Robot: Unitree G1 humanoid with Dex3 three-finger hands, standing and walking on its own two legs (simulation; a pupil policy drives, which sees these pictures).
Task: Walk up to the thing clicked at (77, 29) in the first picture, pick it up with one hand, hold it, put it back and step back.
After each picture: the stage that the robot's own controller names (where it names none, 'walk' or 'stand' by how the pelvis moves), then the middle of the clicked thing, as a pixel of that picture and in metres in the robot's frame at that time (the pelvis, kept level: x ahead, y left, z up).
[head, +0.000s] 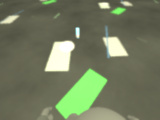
stand; (77, 32) +2.03 +0.34 -0.66
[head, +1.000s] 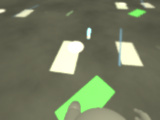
walk; (88, 33) +1.90 +0.15 -0.63
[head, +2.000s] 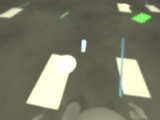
walk; (83, 46) +1.30 +0.17 -0.63
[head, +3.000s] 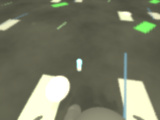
walk; (79, 65) +0.89 +0.19 -0.63
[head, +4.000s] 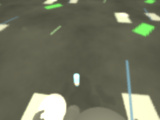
walk; (76, 80) +0.60 +0.17 -0.63
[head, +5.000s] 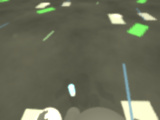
stand; (72, 90) +0.45 +0.22 -0.63
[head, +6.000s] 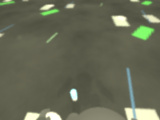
stand; (74, 95) +0.40 +0.19 -0.65
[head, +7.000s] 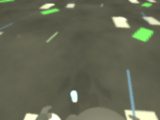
stand; (74, 96) +0.38 +0.17 -0.66
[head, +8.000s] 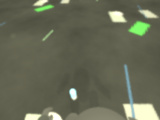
stand; (73, 94) +0.38 +0.19 -0.66
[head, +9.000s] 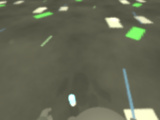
stand; (72, 100) +0.35 +0.20 -0.65
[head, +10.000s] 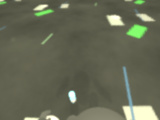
stand; (72, 97) +0.38 +0.20 -0.66
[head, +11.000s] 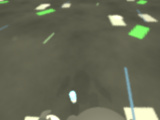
stand; (73, 97) +0.37 +0.19 -0.66
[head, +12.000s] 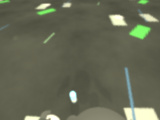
stand; (73, 97) +0.37 +0.19 -0.66
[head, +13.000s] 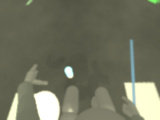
go down; (69, 73) +0.43 +0.19 -0.46
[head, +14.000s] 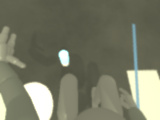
go down; (64, 59) +0.47 +0.20 -0.28
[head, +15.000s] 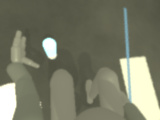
close in; (51, 50) +0.47 +0.23 -0.20
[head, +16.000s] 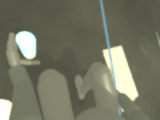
close; (28, 48) +0.46 +0.26 -0.16
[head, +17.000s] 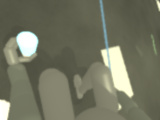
lift; (28, 47) +0.44 +0.26 -0.17
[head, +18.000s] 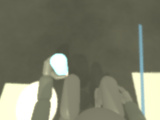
lift; (61, 68) +0.33 +0.20 -0.02
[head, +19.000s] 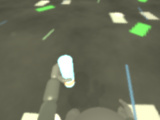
hold; (67, 73) +0.31 +0.15 +0.07
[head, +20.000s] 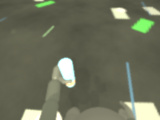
hold; (68, 74) +0.31 +0.15 +0.04
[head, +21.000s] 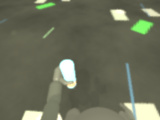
hold; (69, 75) +0.31 +0.14 +0.04
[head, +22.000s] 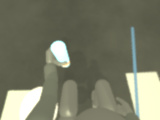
crouch; (62, 56) +0.43 +0.17 -0.04
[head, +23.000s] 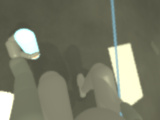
lower; (30, 47) +0.45 +0.25 -0.17
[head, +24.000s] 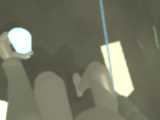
lower; (23, 46) +0.46 +0.26 -0.17
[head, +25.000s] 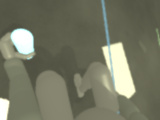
lower; (25, 47) +0.45 +0.26 -0.17
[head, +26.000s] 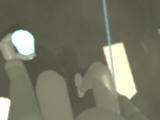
lower; (26, 48) +0.44 +0.26 -0.17
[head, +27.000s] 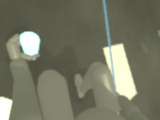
rest; (31, 49) +0.44 +0.24 -0.17
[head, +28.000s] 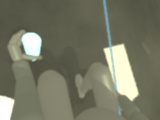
open; (32, 49) +0.45 +0.24 -0.17
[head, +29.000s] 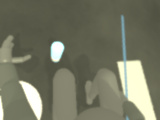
stand; (56, 53) +0.45 +0.21 -0.21
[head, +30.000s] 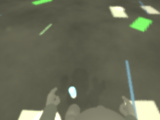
stand; (73, 92) +0.37 +0.16 -0.57
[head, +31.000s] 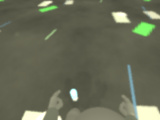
stand; (74, 95) +0.38 +0.17 -0.60
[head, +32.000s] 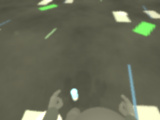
stand; (74, 95) +0.38 +0.16 -0.60
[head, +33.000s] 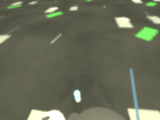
stand; (77, 96) +0.40 +0.16 -0.65
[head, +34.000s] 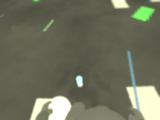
walk; (79, 81) +0.48 +0.13 -0.63
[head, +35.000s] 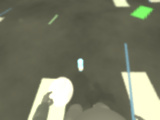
walk; (80, 65) +0.76 +0.13 -0.63
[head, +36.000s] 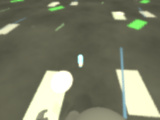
stand; (80, 61) +1.04 +0.18 -0.63
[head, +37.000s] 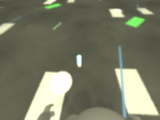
stand; (79, 61) +1.02 +0.18 -0.66
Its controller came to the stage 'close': yes
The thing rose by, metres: 0.68
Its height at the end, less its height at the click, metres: +0.00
